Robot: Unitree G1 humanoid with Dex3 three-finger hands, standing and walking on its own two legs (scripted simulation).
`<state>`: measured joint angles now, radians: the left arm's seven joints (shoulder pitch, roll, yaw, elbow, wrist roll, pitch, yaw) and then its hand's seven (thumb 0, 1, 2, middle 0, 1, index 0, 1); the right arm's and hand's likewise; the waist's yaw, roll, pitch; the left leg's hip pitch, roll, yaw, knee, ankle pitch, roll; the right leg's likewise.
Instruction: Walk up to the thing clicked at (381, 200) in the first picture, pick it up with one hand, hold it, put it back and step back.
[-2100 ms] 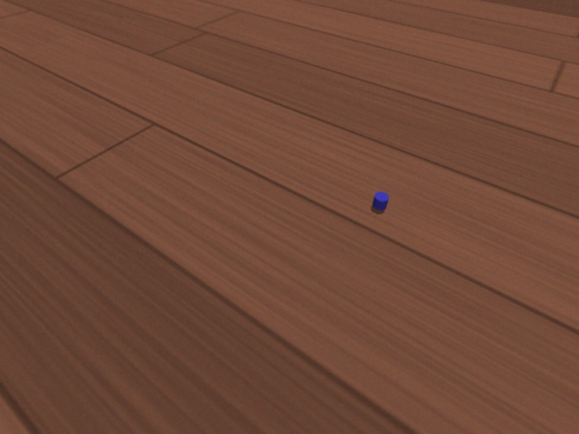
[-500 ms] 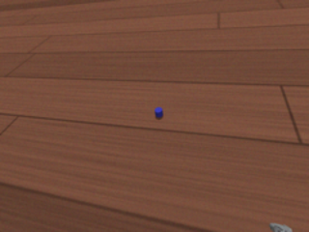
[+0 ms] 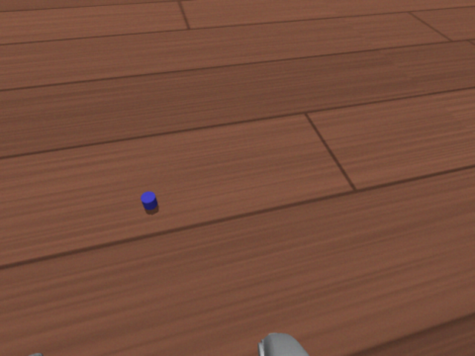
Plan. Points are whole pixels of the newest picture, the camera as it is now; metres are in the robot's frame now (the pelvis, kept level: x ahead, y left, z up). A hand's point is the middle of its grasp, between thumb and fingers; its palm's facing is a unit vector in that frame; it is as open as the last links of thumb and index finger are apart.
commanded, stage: walk up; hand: left
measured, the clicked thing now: (149, 200) +0.94 +0.32 -0.74
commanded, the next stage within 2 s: none
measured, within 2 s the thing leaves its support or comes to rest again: neither
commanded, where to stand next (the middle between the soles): +0.53 +0.52 m, yaw -56 degrees
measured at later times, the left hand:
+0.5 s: hand (10, 278) +0.34 +0.43 -0.13, palm faces -0.22 -0.79 -0.57, open 7.3 cm
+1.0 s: hand out of the picture +0.58 +0.57 -0.14, palm faces -0.44 -0.66 -0.61, open 7.3 cm
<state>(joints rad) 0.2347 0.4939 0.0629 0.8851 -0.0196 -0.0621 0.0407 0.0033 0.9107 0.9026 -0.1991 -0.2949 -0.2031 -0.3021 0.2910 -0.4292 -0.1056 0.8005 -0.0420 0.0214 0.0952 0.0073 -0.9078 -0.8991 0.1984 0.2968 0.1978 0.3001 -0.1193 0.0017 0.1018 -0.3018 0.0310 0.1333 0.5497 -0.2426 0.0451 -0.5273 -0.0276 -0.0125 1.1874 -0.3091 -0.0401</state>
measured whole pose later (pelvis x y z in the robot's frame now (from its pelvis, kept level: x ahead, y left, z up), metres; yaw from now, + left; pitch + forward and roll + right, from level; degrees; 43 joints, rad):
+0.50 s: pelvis +0.21 +0.16 -0.03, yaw -15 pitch -2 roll -2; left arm 0.34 0.39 0.03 0.82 0.02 -0.08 0.10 0.00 0.90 0.90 -0.21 -0.30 -0.21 -0.30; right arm 0.18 -0.48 -0.10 0.62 -0.06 0.07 0.10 0.01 -0.91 -0.90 0.20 0.30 0.20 0.30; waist -0.02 0.15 0.10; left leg -0.61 0.14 -0.15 1.09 -0.35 -0.02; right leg -0.36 -0.09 0.01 0.72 -0.32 0.04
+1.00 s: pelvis +0.35 +0.35 -0.04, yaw -30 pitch -1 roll -2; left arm 0.32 0.42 0.06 0.77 0.01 -0.08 0.12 0.00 0.90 0.90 -0.21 -0.30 -0.21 -0.30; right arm 0.31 -0.44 -0.10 0.68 -0.07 0.12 0.05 0.01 -0.90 -0.90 0.20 0.30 0.20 0.30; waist -0.07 0.15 0.17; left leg -0.50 0.03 0.07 1.14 -0.52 0.01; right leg -0.49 0.03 -0.12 0.82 -0.31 -0.07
